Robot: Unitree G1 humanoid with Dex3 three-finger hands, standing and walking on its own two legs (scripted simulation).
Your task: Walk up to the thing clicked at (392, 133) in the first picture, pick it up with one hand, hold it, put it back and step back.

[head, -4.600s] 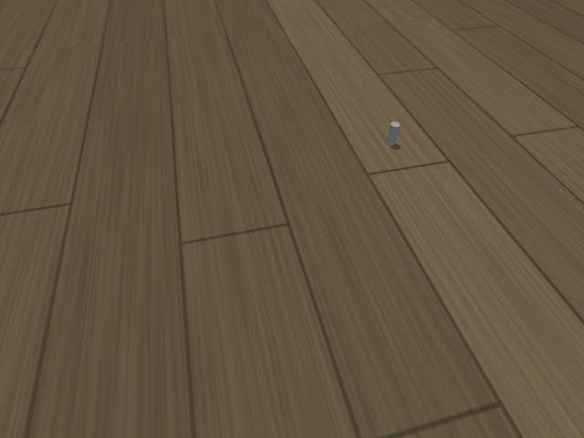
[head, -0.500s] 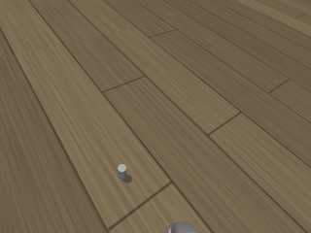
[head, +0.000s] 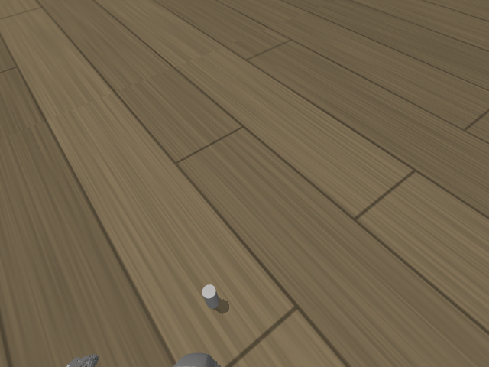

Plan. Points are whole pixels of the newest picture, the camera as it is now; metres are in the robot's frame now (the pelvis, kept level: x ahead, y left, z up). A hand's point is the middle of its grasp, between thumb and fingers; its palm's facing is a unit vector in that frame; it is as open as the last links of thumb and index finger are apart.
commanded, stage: walk up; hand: left
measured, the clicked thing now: (211, 297) +0.44 +0.18 -0.70
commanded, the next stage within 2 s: stand in 1.68 s
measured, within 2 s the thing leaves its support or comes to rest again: neither
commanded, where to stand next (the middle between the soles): +0.09 +0.00 m, yaw +0 degrees
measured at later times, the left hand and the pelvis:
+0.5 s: hand out of the picture +0.06 +0.27 -0.16, palm faces +0.00 -0.95 -0.32, open 7.4 cm; pelvis +0.02 +0.01 +0.00, yaw +1 degrees
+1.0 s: hand out of the picture +0.14 +0.26 -0.14, palm faces -0.01 -0.95 -0.32, open 7.4 cm; pelvis +0.04 +0.01 +0.01, yaw +1 degrees
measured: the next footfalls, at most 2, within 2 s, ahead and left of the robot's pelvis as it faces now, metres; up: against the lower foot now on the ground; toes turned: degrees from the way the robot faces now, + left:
left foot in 0.16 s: +0.11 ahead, +0.14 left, +0.00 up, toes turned +2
